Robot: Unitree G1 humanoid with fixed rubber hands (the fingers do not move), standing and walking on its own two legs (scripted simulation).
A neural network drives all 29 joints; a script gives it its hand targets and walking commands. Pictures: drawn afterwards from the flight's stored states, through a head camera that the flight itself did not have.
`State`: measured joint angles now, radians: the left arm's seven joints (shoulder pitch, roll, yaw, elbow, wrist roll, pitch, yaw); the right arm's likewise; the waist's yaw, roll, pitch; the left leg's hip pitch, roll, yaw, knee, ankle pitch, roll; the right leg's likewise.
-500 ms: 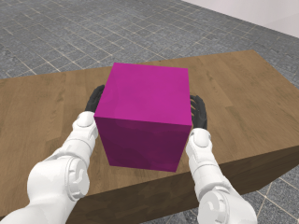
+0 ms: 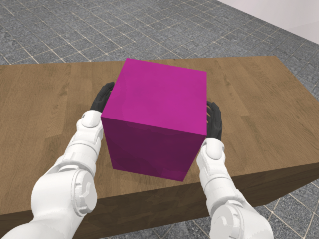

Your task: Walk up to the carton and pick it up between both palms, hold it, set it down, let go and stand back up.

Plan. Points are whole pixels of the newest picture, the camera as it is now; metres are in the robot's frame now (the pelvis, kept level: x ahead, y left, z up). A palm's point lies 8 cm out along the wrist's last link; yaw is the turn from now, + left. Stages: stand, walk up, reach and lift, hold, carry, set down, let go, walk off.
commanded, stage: reach and lift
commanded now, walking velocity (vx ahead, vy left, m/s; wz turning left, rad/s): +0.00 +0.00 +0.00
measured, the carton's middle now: (156, 123) +0.42 -0.04 +0.03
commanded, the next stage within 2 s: none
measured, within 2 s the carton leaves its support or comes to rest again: leaves its support in 1.48 s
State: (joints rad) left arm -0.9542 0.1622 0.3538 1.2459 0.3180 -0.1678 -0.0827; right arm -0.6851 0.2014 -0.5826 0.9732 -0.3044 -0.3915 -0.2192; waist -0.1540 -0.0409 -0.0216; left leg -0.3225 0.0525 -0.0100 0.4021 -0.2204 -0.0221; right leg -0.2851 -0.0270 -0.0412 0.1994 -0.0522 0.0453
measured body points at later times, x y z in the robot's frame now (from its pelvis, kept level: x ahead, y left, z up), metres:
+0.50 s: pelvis -0.01 -0.01 +0.00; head +0.06 +0.02 +0.44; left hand +0.47 +0.10 +0.07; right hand +0.37 -0.18 +0.05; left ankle -0.02 +0.12 -0.75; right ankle +0.02 -0.15 -0.75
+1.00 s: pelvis -0.04 -0.02 -0.01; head +0.04 -0.01 +0.44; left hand +0.45 +0.11 +0.08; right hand +0.37 -0.19 +0.05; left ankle -0.02 +0.12 -0.75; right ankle +0.02 -0.15 -0.75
